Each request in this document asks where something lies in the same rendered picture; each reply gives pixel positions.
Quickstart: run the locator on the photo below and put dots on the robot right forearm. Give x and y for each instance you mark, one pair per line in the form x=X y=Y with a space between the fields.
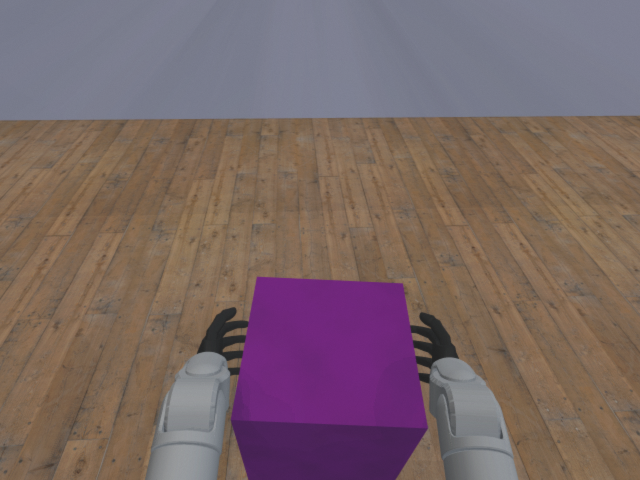
x=473 y=437

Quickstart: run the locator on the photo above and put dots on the carton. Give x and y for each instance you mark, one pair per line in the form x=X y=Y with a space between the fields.
x=328 y=387

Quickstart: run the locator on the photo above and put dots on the left robot hand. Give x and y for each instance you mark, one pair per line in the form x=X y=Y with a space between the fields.
x=215 y=342

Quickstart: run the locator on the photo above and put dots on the robot left forearm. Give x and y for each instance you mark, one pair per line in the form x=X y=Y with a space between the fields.
x=188 y=438

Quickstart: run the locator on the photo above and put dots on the right robot hand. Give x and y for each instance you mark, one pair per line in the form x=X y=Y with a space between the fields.
x=441 y=347

